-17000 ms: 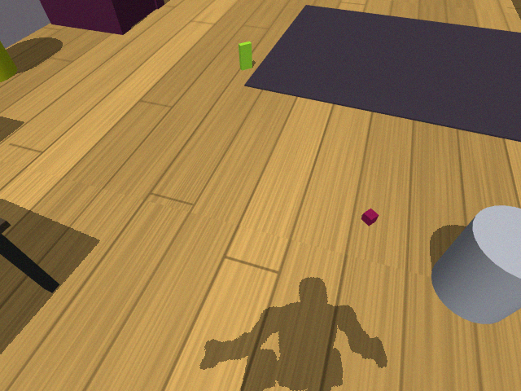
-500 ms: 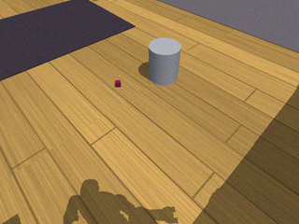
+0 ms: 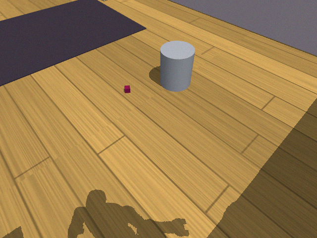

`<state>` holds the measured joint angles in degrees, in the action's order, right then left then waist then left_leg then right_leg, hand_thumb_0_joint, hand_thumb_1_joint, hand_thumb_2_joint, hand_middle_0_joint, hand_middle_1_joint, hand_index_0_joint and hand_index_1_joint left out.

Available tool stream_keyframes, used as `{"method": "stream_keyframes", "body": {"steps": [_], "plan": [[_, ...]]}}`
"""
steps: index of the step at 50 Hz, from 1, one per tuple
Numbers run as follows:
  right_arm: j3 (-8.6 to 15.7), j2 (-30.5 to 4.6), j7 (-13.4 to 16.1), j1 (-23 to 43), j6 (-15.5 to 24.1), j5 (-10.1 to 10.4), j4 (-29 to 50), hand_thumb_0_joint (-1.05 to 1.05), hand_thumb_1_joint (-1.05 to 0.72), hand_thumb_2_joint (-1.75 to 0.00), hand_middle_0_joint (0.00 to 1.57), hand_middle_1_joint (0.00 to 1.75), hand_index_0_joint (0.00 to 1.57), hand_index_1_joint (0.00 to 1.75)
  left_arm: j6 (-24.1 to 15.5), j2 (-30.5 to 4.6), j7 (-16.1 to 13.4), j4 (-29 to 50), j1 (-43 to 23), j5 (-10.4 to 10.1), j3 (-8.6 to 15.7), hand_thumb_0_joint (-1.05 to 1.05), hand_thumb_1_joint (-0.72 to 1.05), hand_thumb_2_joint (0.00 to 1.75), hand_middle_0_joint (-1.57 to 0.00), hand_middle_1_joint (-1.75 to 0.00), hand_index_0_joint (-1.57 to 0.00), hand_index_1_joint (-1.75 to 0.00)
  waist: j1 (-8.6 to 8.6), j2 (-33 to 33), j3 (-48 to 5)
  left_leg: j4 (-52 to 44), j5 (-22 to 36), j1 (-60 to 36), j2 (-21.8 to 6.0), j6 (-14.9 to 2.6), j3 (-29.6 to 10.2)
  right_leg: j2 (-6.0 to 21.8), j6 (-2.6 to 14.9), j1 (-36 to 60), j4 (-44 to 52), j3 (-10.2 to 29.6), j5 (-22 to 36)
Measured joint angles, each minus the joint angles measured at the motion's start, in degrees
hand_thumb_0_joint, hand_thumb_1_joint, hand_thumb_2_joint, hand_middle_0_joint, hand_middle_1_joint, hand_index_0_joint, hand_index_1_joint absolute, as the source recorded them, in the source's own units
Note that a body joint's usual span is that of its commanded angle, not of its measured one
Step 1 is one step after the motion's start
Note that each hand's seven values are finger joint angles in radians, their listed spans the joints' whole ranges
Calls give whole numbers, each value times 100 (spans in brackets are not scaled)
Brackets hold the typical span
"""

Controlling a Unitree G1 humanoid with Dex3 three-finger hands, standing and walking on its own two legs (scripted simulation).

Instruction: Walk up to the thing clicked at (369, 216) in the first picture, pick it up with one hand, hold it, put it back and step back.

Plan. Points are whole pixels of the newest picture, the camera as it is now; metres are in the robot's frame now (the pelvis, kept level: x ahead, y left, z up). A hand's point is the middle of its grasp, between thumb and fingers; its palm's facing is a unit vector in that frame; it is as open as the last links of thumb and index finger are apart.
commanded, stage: stand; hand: left
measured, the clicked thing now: (127, 89) +1.48 +0.28 -0.76
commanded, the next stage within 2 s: walk up in 0.66 s
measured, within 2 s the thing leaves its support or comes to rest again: neither
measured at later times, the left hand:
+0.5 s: hand out of the picture +0.07 +0.25 -0.16, palm faces -0.04 -0.94 -0.34, open 7.4 cm
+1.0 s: hand out of the picture +0.14 +0.25 -0.14, palm faces +0.00 -0.90 -0.44, open 7.4 cm
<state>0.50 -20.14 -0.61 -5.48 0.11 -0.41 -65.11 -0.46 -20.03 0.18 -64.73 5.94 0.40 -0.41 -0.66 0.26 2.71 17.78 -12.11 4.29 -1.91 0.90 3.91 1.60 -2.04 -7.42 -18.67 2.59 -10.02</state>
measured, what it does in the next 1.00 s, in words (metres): steps on the spot: right foot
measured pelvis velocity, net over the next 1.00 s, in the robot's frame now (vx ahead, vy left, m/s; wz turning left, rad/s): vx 0.07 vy -0.05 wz -0.02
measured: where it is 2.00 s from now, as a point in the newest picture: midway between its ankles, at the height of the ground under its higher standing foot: (162, 187)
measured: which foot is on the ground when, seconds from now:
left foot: down 0.00-0.92, up 0.94-1.00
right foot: down 0.00-0.72, up 0.74-0.88, down 0.90-1.00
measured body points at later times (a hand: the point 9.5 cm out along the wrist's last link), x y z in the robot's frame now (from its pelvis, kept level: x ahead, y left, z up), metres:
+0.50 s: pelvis +0.00 +0.00 +0.00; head +0.01 +0.00 +0.45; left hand +0.08 +0.30 -0.13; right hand +0.07 -0.30 -0.13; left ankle -0.03 +0.12 -0.75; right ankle +0.00 -0.14 -0.75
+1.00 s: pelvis +0.07 -0.05 -0.02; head +0.07 -0.07 +0.43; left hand +0.14 +0.29 -0.11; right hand +0.09 -0.39 -0.15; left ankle -0.01 +0.09 -0.70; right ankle +0.09 -0.16 -0.75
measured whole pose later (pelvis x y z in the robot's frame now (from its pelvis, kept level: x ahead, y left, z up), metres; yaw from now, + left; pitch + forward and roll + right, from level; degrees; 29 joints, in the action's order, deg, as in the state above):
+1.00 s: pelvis +0.07 -0.05 -0.02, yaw -1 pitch -3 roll +0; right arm 5.9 -25.5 -3.2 -15.8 -1.2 -1.7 -60.3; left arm -4.1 -24.1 3.2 -57.4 13.5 2.1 5.0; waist 0.7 -3.9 1.5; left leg 54.2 -28.8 13.4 -1.3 -2.1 -3.0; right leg 1.1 0.7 -13.9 -33.2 -4.3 -16.4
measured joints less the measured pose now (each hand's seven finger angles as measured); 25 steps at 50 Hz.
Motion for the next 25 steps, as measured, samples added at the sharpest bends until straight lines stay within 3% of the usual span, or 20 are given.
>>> {"method": "stream_keyframes", "body": {"steps": [25], "plan": [[21,-5,-2,-53,-6,2,16,1,-90,-90,20,30,20,30,-3,3,-7,40,41,9,-13,1,90,90,-21,-30,-21,-30,-2,-11,-16,-22,21,-18,11,0,-26,12,2,20,2,-26,0]]}}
